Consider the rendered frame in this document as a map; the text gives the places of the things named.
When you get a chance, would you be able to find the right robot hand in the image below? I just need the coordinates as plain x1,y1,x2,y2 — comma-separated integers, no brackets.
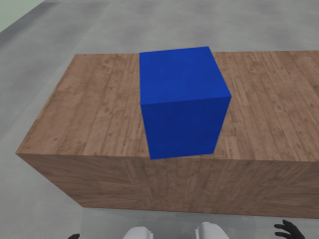
274,219,305,239

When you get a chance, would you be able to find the robot thigh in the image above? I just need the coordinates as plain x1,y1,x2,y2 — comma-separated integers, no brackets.
194,223,229,239
123,227,154,239

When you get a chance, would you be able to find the robot left thigh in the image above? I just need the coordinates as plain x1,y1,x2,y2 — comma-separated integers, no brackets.
123,227,154,239

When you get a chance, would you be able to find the pedestal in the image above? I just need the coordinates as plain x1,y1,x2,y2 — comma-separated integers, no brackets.
15,50,319,219

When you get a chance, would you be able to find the robot right thigh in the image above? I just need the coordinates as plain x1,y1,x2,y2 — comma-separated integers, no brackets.
194,223,229,239

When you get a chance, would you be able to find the carton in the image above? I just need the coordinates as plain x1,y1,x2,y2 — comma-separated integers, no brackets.
139,46,232,160

